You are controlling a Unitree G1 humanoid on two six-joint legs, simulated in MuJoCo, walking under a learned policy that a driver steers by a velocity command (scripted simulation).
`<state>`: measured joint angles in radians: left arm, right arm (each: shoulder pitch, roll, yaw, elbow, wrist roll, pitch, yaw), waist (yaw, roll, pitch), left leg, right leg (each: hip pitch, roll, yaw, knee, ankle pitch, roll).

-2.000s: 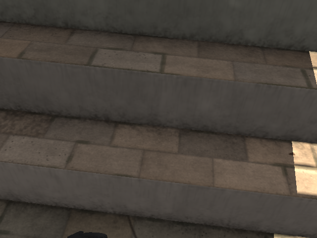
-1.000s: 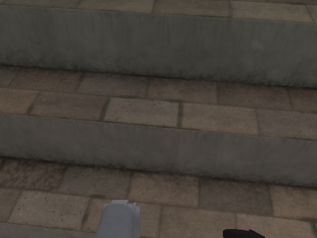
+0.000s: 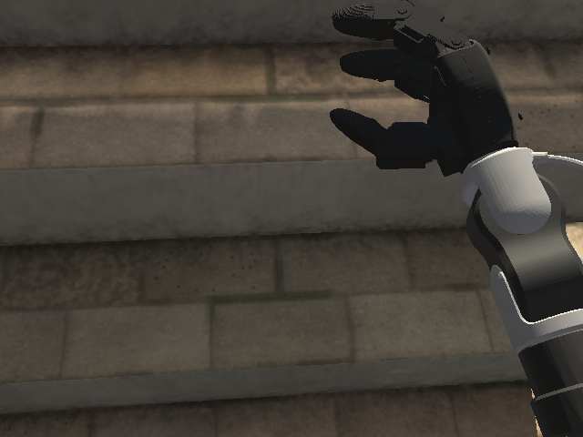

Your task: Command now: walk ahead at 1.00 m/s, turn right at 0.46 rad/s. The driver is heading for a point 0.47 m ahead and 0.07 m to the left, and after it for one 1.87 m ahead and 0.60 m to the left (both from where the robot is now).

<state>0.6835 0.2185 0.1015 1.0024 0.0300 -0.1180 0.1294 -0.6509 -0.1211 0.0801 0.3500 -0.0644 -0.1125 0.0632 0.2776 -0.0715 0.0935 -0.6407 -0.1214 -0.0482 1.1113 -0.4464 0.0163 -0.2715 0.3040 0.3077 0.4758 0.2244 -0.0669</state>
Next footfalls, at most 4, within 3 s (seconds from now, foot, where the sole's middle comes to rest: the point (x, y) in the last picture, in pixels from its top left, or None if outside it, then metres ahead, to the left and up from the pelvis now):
0.08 left None -0.05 0.05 -0.81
0.16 right None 0.10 -0.15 -0.59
0.40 right None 0.05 -0.15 -0.77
0.62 left None -0.06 0.03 -0.75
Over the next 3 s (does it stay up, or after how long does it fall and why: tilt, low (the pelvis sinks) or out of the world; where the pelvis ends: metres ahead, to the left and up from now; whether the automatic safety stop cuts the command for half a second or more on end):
falls after 1.00 s (tilt)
